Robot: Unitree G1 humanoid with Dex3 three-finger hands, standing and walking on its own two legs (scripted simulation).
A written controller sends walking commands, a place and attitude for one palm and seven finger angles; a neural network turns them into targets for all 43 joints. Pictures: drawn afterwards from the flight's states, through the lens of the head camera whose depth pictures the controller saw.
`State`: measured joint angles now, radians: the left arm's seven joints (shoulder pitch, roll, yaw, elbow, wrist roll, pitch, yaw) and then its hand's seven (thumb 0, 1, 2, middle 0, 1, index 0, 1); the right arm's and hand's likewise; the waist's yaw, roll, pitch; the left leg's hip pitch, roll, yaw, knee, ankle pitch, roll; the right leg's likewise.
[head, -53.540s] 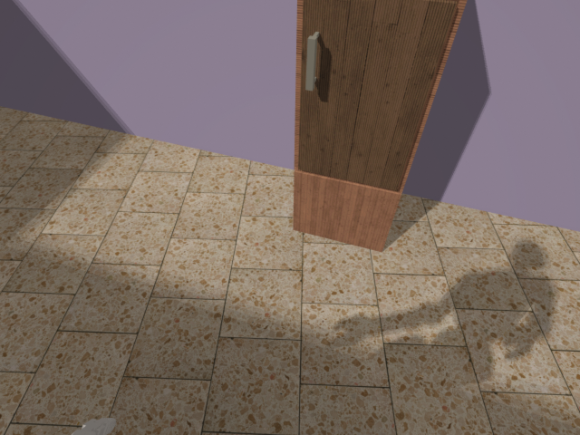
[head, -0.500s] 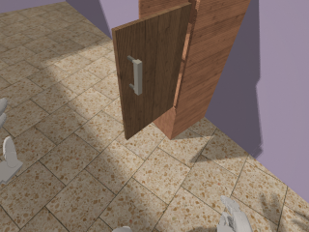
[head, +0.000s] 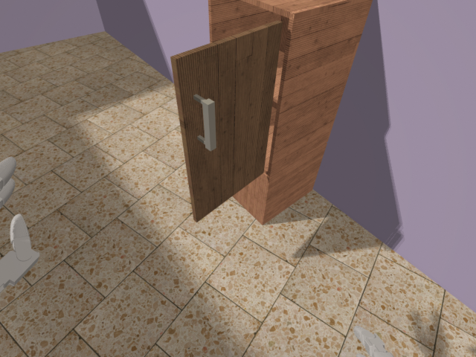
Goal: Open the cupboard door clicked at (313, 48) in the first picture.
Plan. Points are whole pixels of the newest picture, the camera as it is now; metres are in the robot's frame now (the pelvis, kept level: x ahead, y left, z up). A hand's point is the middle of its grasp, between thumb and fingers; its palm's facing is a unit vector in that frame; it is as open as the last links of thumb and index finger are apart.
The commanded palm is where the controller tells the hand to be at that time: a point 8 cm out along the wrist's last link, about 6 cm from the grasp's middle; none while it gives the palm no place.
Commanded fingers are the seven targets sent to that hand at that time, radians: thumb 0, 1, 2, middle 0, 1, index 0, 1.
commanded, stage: let the arm hang, fingers relaxed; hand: left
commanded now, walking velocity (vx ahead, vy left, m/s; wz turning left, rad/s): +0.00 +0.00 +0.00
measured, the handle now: (204, 122) +0.65 +0.12 +0.04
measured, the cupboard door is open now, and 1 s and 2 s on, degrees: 96 96 96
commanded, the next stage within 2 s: look to check the result in 1.18 s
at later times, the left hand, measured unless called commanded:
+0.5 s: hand out of the picture -0.04 +0.19 -0.17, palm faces +0.10 -0.97 -0.21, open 7.0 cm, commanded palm none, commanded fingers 0.00 0.90 0.90 -0.20 -0.30 -0.20 -0.30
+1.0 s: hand out of the picture +0.02 +0.23 -0.16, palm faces +0.07 -0.96 -0.27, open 7.4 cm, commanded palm none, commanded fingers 0.00 0.90 0.90 -0.20 -0.30 -0.20 -0.30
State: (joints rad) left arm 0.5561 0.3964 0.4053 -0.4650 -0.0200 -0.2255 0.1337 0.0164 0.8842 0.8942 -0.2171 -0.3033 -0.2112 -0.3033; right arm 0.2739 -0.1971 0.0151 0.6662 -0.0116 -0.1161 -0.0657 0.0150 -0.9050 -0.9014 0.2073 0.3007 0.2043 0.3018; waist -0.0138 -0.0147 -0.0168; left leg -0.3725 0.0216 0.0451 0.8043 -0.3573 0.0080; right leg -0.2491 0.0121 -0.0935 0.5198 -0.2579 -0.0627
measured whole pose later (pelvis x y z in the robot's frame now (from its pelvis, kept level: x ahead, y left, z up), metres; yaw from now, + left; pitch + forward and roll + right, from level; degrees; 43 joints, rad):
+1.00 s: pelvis -0.01 +0.01 +0.01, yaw +4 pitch -2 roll +0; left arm 0.18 0.23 0.02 1.11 0.01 -0.01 0.01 0.01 0.91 0.89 -0.20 -0.30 -0.20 -0.30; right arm 0.20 -0.23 -0.02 1.12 -0.03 0.01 -0.01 0.01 -0.91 -0.90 0.20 0.30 0.20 0.30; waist -0.01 0.02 0.05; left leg -0.22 -0.02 0.00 0.39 -0.14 0.01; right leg -0.17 0.00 0.01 0.43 -0.22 -0.01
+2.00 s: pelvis +0.03 +0.01 +0.01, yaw +3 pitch -1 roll +0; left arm 0.11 0.31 0.01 1.12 0.01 -0.02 0.01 0.01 0.90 0.89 -0.21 -0.30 -0.20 -0.30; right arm 0.10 -0.32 -0.01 1.12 -0.02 0.00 0.00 0.01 -0.91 -0.90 0.21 0.30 0.20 0.30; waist -0.01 0.01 0.07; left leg -0.12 0.00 0.00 0.30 -0.16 0.00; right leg -0.07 0.02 0.02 0.31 -0.23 -0.02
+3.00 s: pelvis +0.04 +0.00 +0.01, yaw +3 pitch -1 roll +0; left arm 0.11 0.32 0.01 1.12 0.01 -0.02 0.01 0.01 0.90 0.89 -0.21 -0.30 -0.20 -0.30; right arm 0.10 -0.32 -0.01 1.12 -0.02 0.00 -0.01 0.01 -0.91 -0.90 0.21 0.30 0.20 0.30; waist -0.01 0.00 0.07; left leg -0.10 0.01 0.01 0.29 -0.17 -0.01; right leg -0.05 0.03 0.03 0.29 -0.22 -0.03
